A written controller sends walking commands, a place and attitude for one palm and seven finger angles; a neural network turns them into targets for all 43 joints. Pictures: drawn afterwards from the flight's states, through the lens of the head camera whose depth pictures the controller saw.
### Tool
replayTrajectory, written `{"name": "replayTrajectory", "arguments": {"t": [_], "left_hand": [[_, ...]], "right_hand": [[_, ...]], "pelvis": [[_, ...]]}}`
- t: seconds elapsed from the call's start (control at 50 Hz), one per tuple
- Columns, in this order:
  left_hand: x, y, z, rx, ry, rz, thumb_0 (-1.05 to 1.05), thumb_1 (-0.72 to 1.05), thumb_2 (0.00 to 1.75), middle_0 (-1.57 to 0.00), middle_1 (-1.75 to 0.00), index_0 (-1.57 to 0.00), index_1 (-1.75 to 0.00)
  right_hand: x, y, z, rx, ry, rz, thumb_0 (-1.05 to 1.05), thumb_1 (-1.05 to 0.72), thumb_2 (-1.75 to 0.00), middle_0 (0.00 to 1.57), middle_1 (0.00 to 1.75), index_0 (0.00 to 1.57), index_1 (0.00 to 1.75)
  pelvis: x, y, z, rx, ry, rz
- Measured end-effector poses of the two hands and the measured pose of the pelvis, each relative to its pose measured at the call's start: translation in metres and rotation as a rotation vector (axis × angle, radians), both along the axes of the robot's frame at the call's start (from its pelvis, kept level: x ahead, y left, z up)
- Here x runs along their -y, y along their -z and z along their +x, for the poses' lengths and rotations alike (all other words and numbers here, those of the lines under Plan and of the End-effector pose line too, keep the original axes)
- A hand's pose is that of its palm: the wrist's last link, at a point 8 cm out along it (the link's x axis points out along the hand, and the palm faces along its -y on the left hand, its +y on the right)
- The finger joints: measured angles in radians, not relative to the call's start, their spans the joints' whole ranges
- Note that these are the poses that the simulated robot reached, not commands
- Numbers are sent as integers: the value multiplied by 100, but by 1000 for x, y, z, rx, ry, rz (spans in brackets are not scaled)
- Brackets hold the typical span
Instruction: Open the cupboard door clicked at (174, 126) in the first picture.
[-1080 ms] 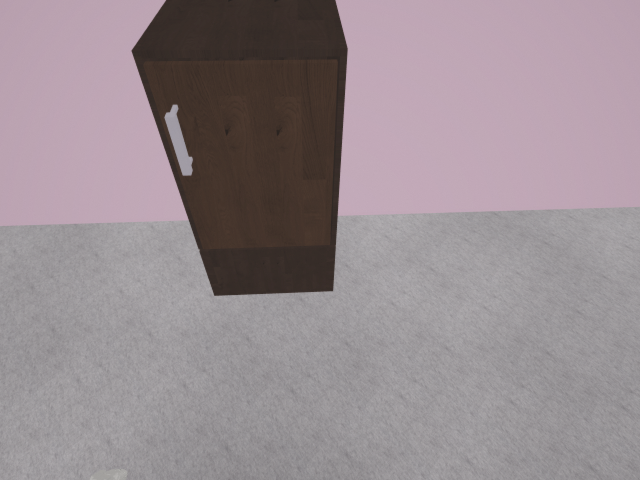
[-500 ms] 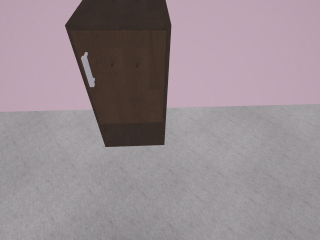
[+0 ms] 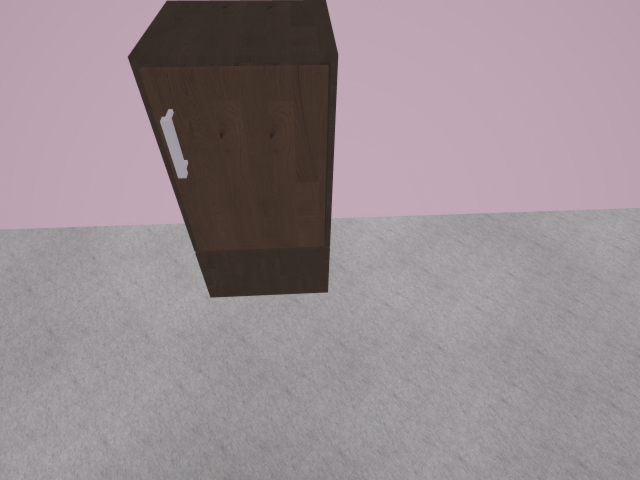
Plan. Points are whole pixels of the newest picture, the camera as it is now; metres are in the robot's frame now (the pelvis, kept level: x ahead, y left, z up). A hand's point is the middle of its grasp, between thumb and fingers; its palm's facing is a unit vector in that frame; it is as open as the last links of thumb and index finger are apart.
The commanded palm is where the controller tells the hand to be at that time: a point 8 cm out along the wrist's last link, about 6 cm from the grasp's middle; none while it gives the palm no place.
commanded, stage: look at it before walking up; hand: left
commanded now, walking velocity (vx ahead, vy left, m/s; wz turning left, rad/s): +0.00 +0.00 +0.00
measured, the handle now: (176, 144) +0.84 +0.40 -0.06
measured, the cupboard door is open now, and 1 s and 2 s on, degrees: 0 0 0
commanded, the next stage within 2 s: turn to face it in 0.36 s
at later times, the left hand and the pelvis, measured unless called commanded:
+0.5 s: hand out of the picture +0.07 +0.24 -0.15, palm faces -0.03 -0.94 -0.34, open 7.4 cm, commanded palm none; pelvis +0.00 +0.00 +0.00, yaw +0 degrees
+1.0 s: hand out of the picture -0.01 +0.26 -0.20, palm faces +0.15 -0.97 -0.20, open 7.4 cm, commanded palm none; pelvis +0.04 +0.07 -0.02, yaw +8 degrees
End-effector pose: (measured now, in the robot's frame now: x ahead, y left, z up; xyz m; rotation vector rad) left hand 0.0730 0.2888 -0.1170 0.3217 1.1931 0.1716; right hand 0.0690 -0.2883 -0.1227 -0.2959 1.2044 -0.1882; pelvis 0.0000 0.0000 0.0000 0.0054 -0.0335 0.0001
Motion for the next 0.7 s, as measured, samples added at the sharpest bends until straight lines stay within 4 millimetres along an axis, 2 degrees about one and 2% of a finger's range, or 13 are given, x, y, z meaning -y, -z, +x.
{"name": "replayTrajectory", "arguments": {"t": [0.44, 0.7], "left_hand": [[0, 0, -6, -19, -10, 4, 1, 90, 90, -20, -30, -20, -30], [0, 2, -9, -2, -39, 3, 1, 90, 90, -20, -30, -20, -30]], "right_hand": [[5, -2, 2, -8, -2, -9, 1, -91, -90, 21, 30, 21, 30], [0, 3, 1, -28, -24, -2, 1, -91, -90, 20, 30, 21, 30]], "pelvis": [[3, -1, 2, 3, 0, -2], [2, 1, -1, 1, -30, -4]]}}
